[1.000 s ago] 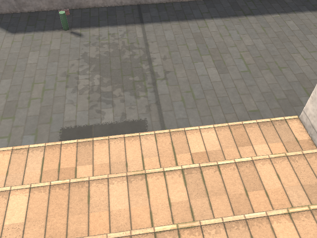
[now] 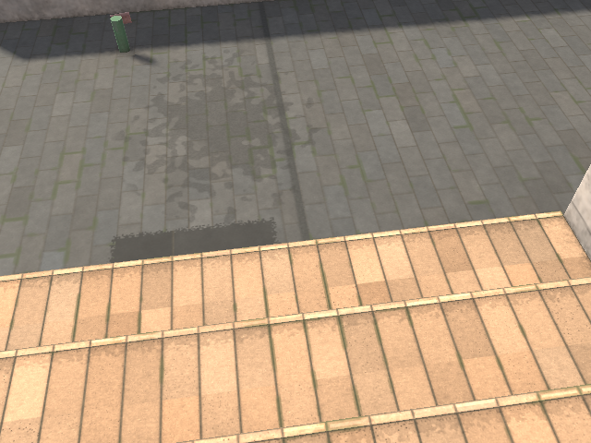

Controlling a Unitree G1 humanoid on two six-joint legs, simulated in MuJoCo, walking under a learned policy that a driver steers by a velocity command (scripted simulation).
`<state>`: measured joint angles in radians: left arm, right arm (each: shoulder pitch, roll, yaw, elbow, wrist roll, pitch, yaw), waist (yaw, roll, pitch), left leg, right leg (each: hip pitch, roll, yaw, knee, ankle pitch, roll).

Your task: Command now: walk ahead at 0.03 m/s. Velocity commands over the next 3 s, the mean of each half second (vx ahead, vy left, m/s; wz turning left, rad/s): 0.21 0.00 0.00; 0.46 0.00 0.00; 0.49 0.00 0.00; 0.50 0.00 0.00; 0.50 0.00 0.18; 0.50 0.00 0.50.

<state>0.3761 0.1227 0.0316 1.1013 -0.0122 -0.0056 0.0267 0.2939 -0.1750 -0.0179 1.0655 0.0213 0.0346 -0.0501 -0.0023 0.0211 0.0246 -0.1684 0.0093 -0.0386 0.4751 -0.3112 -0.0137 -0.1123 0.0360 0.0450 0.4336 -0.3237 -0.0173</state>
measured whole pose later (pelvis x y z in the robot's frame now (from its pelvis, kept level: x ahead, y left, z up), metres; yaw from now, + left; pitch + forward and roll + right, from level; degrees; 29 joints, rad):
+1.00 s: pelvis +0.34 +0.02 -0.14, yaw +2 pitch +3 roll +3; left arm -0.03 0.20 0.03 0.78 0.00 -0.11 -0.09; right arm 0.58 -0.20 -0.02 1.11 0.01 -0.06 -0.03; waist -0.13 -0.05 0.02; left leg -0.09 -0.06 0.00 1.26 -0.81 0.07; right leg -0.40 -0.02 -0.02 0.40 0.09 -0.09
